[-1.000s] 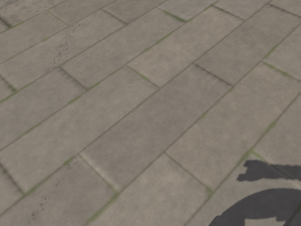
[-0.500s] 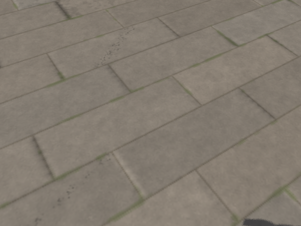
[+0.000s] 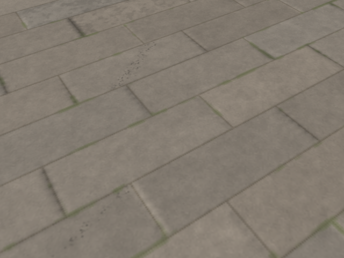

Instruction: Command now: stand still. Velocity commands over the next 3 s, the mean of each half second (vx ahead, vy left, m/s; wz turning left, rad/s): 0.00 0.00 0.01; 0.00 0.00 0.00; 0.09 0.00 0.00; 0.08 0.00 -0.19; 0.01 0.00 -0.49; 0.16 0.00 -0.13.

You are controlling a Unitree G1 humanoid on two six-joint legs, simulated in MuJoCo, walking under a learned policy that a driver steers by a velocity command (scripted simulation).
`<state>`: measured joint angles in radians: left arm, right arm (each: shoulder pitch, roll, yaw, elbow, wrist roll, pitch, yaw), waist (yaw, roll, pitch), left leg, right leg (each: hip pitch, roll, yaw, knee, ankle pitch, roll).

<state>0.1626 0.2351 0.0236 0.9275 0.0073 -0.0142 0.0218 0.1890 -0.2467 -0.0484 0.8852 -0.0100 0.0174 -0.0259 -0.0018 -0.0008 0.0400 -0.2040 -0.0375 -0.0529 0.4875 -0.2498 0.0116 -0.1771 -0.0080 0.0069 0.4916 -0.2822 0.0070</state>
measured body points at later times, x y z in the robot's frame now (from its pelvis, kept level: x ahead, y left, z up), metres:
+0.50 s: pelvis +0.00 -0.01 +0.00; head +0.01 -0.01 +0.45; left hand +0.05 +0.25 -0.14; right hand +0.06 -0.27 -0.15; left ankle +0.01 +0.11 -0.74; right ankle -0.01 -0.12 -0.74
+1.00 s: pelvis +0.00 -0.01 +0.00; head +0.01 -0.01 +0.45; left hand +0.02 +0.23 -0.15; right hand +0.02 -0.26 -0.15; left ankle +0.01 +0.11 -0.74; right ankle -0.01 -0.12 -0.74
